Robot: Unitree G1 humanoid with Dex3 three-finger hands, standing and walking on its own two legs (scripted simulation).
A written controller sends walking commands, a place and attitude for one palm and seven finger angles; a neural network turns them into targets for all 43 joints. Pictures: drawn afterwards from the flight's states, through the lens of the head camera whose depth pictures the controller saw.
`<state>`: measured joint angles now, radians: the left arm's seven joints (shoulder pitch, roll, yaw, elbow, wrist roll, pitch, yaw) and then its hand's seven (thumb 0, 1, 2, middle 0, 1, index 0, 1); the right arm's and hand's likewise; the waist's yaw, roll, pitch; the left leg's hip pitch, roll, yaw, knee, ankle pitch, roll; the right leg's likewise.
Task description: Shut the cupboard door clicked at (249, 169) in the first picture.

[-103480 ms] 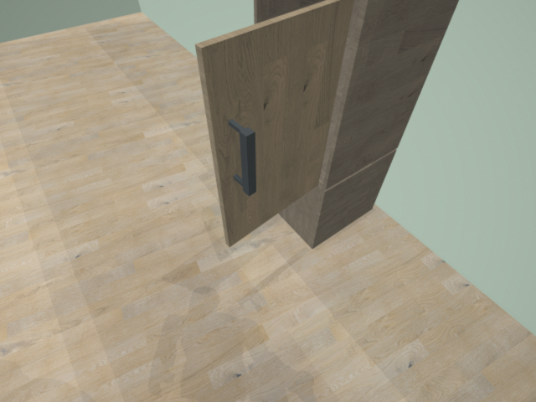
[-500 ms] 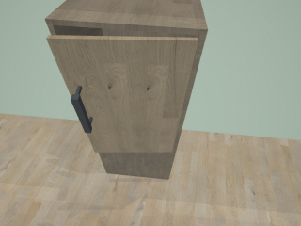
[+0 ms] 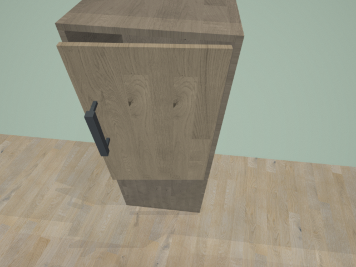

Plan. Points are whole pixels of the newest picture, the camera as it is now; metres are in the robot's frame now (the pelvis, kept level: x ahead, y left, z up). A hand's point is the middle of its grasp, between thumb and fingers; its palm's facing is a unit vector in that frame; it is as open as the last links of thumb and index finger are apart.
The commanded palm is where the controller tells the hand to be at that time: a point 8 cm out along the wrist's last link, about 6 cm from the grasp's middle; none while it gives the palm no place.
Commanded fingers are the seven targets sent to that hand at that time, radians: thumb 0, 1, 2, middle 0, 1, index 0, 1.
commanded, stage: raise the hand and make a fist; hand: left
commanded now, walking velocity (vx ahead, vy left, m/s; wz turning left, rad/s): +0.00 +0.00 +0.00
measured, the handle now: (100, 130) +0.47 +0.27 +0.00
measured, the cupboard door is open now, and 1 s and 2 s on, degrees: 6 6 6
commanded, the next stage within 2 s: bring the fist close to the handle in 1.98 s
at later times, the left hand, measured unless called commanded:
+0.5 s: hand out of the picture +0.10 +0.18 -0.09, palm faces +0.10 -0.99 +0.01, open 6.1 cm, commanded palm +0.10 +0.24 -0.05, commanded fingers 0.00 0.90 0.90 -0.60 -0.74 -0.60 -0.74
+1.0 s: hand (67, 254) +0.15 +0.24 -0.01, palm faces +0.19 -0.98 -0.07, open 3.8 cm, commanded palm +0.12 +0.27 -0.03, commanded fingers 0.00 0.90 0.90 -1.06 -1.24 -1.06 -1.24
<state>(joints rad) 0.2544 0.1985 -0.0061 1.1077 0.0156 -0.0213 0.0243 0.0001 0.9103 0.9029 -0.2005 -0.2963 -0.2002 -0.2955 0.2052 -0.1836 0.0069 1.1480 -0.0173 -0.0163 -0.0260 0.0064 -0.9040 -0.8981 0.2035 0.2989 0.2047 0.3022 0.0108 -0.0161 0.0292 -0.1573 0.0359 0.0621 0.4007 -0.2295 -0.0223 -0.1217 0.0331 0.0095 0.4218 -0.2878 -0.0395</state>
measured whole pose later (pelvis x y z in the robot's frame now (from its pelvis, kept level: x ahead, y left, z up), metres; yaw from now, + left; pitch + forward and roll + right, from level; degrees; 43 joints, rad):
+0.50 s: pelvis -0.07 +0.00 -0.10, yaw +4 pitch +12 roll +0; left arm 0.45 0.17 0.10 0.17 -0.23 -0.50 -0.27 0.01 0.90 0.90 -0.43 -0.55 -0.43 -0.55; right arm 0.16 -0.26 -0.06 0.52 0.00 -0.26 -0.01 0.01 -0.90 -0.90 0.20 0.30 0.20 0.30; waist 0.04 -0.04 -0.11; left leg -0.90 0.02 0.00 1.15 -0.45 -0.02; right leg -0.83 0.00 -0.06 1.18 -0.55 -0.05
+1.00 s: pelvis -0.06 +0.03 -0.09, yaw +4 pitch +13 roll -3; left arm 0.46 0.23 0.15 -0.15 -0.24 -0.42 -0.10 0.02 0.91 0.90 -0.88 -1.05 -0.88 -1.04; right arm 0.32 -0.24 0.01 0.55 0.00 -0.21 -0.05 0.02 -0.90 -0.90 0.21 0.30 0.21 0.30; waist 0.00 0.03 -0.13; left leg -0.91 0.02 -0.02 1.15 -0.47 0.02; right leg -0.81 0.00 -0.08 1.11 -0.53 -0.01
